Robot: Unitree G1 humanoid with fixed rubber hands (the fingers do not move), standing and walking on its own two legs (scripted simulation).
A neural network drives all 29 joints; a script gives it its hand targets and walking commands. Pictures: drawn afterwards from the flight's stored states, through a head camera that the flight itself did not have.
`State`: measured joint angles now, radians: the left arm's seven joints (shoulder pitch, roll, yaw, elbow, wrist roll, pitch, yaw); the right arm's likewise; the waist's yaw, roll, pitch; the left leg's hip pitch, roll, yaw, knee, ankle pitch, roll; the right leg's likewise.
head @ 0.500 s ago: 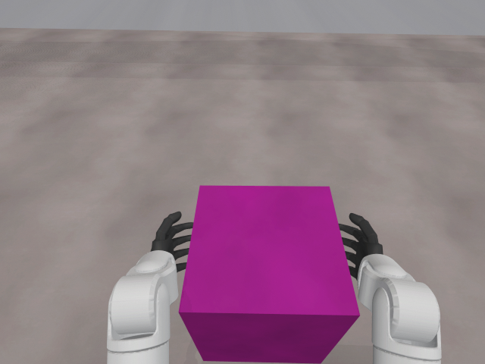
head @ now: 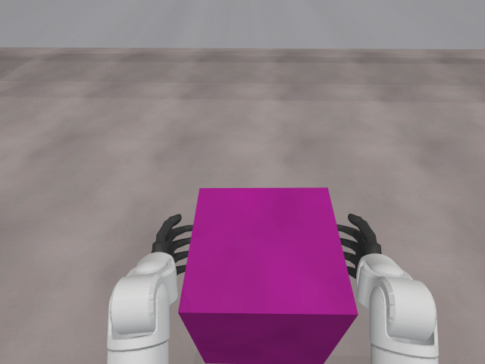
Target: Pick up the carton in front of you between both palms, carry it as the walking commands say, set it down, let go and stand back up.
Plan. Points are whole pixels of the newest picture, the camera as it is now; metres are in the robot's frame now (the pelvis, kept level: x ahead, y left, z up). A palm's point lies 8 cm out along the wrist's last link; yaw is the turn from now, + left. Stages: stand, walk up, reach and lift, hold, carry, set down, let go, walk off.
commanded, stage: carry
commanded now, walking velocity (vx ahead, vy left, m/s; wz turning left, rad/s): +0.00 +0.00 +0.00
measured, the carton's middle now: (263, 280) +0.28 +0.00 +0.01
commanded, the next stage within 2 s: hold in 1.74 s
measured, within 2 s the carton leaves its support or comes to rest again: neither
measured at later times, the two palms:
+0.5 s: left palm (166, 245) +0.30 +0.16 +0.08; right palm (354, 249) +0.30 -0.14 +0.08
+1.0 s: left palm (166, 272) +0.26 +0.16 +0.06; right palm (358, 278) +0.26 -0.14 +0.06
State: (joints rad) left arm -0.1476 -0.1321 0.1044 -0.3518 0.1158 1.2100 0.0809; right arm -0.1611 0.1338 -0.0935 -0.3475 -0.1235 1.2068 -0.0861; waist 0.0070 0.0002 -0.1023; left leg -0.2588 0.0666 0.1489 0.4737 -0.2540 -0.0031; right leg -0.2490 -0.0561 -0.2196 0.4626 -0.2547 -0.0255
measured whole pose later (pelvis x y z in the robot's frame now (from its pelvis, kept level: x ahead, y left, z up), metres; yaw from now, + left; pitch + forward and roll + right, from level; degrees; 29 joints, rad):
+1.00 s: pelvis +0.00 +0.01 +0.00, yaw +0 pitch +2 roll +0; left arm -0.15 -0.13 0.11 -0.09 0.19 1.04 0.05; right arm -0.15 0.13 -0.11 -0.08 -0.19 1.02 -0.05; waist 0.00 0.00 -0.12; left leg -0.26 0.06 0.17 0.50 -0.27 0.01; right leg -0.26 -0.07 -0.19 0.50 -0.27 0.00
